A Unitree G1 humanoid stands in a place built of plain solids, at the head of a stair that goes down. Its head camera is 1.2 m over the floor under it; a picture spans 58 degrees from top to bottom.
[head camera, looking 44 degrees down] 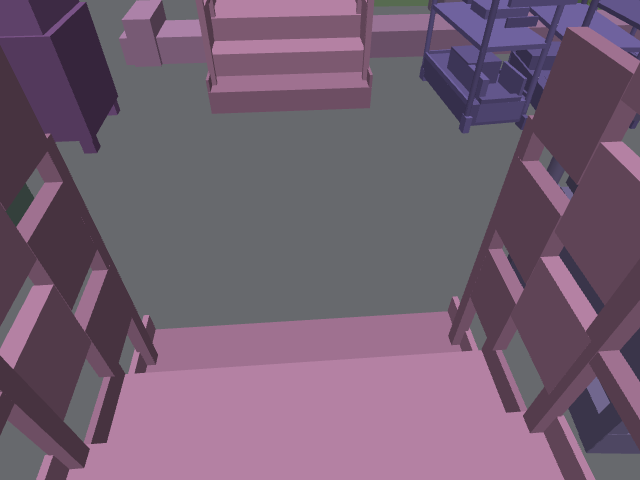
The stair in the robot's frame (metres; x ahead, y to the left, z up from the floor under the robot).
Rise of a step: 0.17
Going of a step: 0.30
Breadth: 1.30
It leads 4 degrees to the left of straight ahead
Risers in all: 3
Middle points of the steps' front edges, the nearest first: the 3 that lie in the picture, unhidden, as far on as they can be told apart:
0.50 0.02 0.00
0.80 0.04 -0.17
1.10 0.07 -0.34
